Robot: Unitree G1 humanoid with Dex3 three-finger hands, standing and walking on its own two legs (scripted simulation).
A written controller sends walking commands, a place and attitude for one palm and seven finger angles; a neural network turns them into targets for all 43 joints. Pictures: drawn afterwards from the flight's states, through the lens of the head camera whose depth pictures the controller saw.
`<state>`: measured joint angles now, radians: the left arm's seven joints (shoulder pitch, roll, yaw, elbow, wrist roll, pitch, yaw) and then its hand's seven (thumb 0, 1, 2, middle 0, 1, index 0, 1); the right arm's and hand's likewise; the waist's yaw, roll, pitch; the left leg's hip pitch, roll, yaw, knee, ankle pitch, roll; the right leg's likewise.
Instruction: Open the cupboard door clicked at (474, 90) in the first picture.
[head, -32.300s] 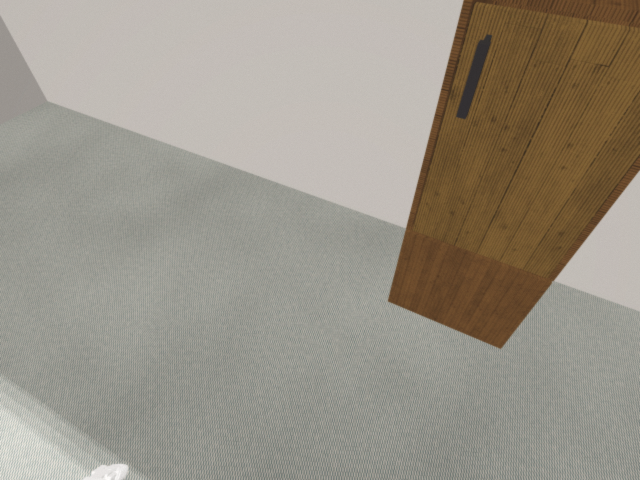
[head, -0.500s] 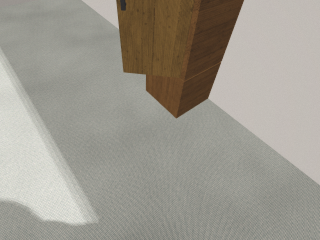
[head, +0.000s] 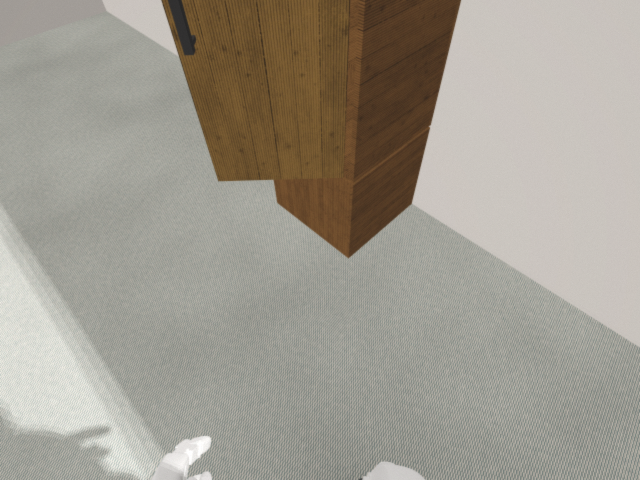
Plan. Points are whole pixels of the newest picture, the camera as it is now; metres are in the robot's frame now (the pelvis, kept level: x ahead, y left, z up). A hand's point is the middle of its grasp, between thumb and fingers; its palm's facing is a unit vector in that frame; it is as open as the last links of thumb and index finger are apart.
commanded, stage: take the last steps up to it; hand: left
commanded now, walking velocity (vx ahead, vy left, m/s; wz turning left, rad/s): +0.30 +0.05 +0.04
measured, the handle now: (181, 11) +0.90 +0.27 +0.15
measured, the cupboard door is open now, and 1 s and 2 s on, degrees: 46 46 46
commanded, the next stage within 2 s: come to a stop and stand still in 0.66 s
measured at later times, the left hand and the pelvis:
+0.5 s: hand out of the picture +0.11 +0.19 -0.16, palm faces +0.14 -0.98 -0.13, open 7.3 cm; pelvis +0.20 +0.04 +0.01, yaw +2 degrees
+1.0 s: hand (197, 300) +0.43 +0.23 -0.15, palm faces -0.02 -0.97 -0.25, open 7.3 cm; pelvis +0.34 +0.05 +0.01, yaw +0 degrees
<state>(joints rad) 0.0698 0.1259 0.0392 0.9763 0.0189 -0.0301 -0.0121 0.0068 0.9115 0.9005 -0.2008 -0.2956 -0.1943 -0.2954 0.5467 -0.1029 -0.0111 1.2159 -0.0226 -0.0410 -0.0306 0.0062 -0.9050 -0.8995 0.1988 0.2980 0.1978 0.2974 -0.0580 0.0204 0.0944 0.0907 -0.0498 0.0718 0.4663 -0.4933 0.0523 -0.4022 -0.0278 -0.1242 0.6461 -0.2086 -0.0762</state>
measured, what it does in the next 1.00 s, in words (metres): walks ahead: left foot, then right foot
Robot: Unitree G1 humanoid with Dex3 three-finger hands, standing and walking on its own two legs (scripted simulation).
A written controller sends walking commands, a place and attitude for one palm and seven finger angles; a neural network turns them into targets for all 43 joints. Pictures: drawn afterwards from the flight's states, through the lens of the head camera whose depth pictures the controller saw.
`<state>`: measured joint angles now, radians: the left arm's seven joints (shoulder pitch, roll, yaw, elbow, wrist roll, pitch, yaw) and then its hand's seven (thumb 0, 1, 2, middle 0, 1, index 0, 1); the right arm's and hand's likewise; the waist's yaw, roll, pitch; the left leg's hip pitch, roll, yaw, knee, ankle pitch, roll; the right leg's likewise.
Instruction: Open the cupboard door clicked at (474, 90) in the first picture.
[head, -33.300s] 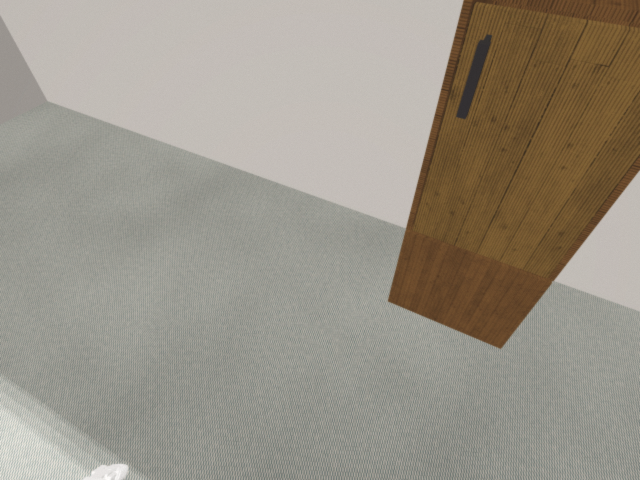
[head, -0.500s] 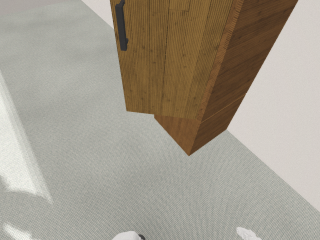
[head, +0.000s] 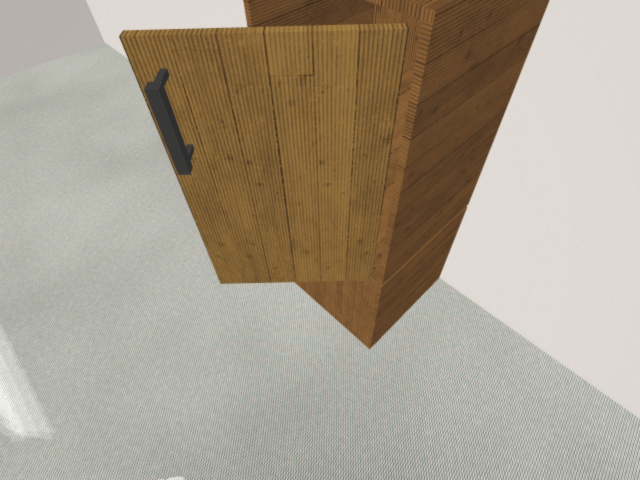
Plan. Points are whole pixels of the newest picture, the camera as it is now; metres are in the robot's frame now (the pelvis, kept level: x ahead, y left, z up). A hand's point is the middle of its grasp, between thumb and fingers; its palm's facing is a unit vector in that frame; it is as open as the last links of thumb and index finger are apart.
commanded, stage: come to a stop and stand still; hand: left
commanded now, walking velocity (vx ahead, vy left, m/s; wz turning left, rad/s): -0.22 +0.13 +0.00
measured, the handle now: (174, 124) +0.56 +0.22 +0.14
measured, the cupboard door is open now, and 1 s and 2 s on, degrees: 46 46 46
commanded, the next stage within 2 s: look again from close up in 0.72 s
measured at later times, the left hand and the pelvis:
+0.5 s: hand out of the picture -0.03 +0.23 -0.17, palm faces +0.07 -0.97 -0.21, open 7.4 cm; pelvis -0.04 +0.04 +0.01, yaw -1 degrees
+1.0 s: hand out of the picture -0.05 +0.20 -0.17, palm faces -0.02 -0.98 -0.19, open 7.3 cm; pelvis -0.05 +0.04 +0.01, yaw -1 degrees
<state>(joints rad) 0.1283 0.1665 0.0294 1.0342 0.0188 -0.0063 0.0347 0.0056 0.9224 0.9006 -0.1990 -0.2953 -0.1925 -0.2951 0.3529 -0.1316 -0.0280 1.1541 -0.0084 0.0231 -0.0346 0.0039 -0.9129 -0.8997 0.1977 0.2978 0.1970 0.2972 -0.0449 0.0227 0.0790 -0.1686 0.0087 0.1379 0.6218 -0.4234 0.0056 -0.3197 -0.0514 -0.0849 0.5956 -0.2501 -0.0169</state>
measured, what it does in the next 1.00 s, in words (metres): steps on the spot: left foot, then right foot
